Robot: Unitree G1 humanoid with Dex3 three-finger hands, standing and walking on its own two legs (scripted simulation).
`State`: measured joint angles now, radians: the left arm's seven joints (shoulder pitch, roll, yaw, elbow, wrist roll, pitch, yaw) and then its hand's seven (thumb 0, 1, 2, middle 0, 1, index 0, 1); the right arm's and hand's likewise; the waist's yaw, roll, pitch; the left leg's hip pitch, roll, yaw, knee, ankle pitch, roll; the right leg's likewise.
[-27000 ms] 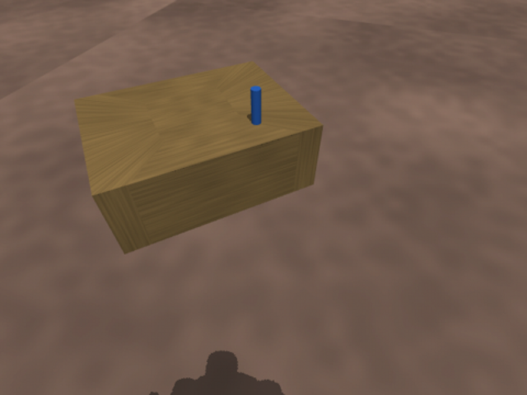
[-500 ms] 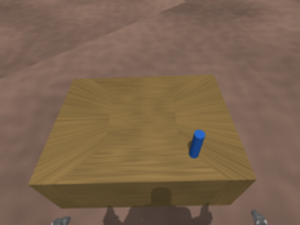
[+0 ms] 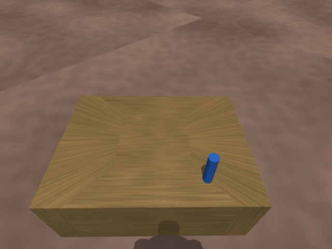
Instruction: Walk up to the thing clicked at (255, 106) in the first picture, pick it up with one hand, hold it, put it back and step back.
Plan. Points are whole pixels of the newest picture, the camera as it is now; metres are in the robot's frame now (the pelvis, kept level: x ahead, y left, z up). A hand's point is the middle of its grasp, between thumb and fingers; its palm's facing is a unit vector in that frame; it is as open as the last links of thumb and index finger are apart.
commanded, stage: stand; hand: right
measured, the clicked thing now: (210, 168) +0.54 -0.19 -0.30
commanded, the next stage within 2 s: none
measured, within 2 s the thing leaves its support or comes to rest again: neither
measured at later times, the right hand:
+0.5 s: hand out of the picture +0.06 -0.23 -0.16, palm faces -0.02 +0.94 -0.33, open 7.6 cm
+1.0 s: hand out of the picture +0.08 -0.24 -0.15, palm faces -0.01 +0.94 -0.35, open 7.4 cm
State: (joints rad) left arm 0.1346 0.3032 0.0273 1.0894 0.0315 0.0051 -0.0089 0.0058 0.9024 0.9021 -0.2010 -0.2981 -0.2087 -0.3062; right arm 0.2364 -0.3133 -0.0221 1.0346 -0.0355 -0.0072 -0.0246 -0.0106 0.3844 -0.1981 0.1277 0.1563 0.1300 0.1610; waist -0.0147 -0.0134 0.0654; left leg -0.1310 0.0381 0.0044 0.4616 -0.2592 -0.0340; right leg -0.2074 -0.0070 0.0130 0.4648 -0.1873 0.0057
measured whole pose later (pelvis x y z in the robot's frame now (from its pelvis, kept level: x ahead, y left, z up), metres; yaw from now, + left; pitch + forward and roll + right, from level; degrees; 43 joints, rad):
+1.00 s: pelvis +0.02 +0.01 +0.01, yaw +0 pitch -3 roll +0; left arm 0.10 0.33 0.00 1.17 0.02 -0.01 0.00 0.00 0.90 0.90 -0.20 -0.30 -0.21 -0.30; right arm 0.13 -0.34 -0.01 1.13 -0.02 0.00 -0.01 0.00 -0.90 -0.90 0.20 0.30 0.20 0.30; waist -0.01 -0.01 0.07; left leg -0.07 0.02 0.01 0.35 -0.23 -0.01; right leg -0.14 -0.03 0.02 0.35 -0.16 0.03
